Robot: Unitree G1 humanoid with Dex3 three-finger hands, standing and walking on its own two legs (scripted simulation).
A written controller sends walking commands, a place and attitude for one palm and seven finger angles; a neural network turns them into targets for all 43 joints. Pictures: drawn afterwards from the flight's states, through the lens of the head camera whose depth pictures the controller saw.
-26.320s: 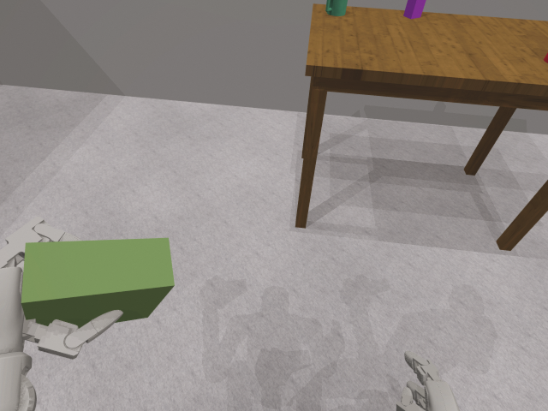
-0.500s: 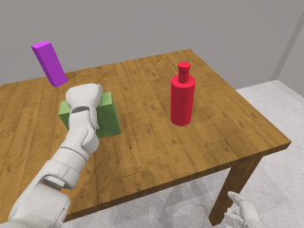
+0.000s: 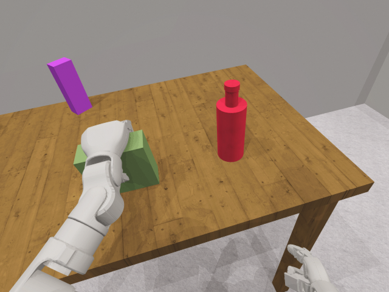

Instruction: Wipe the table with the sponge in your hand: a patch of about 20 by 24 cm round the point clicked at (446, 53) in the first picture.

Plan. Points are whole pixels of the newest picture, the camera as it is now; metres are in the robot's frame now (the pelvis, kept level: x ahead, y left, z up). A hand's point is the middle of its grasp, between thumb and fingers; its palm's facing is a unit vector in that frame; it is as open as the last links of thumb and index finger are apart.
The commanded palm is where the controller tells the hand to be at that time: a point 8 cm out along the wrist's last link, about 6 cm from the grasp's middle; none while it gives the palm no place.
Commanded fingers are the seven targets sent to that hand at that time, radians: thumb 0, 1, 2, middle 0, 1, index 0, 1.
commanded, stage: wipe back along the third lane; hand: left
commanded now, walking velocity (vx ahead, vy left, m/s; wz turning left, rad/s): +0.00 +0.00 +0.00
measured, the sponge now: (124, 171) +0.35 +0.21 +0.09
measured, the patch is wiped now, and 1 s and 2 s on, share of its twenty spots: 1.00 1.00 1.00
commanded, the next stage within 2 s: slide back across to the middle lane in 0.56 s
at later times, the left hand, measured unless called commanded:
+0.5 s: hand (121, 173) +0.30 +0.18 +0.14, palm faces +0.15 -0.10 -0.98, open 9.9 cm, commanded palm +0.25 +0.16 +0.16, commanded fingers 0.00 0.10 1.30 -1.20 -1.60 -1.20 -1.60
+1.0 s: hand (114, 183) +0.26 +0.18 +0.15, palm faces +0.21 -0.22 -0.95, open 9.9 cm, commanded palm +0.22 +0.19 +0.19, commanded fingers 0.00 0.10 1.30 -1.20 -1.60 -1.20 -1.60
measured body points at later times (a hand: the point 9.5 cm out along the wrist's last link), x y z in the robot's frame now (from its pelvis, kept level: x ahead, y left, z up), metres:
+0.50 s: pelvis -0.02 -0.01 +0.00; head -0.06 -0.06 +0.44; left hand +0.28 +0.18 +0.19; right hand +0.22 -0.21 -0.08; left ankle +0.00 +0.14 -0.74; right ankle -0.05 -0.12 -0.74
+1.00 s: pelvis -0.02 -0.02 +0.00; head -0.06 -0.07 +0.44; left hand +0.25 +0.19 +0.20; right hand +0.22 -0.22 -0.08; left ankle +0.00 +0.14 -0.74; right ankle -0.05 -0.12 -0.74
